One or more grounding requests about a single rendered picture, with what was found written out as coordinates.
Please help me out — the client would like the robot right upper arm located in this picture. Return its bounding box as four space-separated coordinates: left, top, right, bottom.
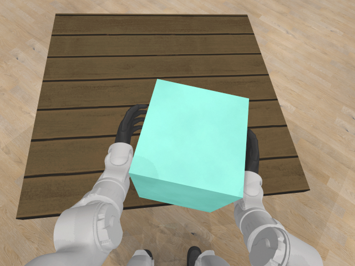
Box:
248 227 323 266

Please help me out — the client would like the table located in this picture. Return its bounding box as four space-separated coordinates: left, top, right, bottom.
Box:
16 13 310 220

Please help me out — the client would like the right robot forearm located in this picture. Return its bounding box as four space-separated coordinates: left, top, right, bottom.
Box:
233 171 287 253

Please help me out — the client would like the carton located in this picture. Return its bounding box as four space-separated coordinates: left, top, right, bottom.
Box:
129 79 249 212

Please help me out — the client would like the left robot forearm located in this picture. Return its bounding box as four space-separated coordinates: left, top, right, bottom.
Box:
53 142 133 249

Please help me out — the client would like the left robot shin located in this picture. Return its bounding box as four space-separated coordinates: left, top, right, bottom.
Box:
133 249 150 257

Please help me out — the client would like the left robot hand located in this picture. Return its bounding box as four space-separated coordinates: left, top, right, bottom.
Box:
115 104 148 144

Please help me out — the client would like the right robot hand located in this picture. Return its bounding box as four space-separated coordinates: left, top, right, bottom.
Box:
245 129 260 174

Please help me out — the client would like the robot right thigh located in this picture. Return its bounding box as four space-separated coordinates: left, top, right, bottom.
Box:
195 255 230 266

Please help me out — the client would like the robot left upper arm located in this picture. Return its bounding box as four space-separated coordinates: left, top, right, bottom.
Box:
24 202 123 266

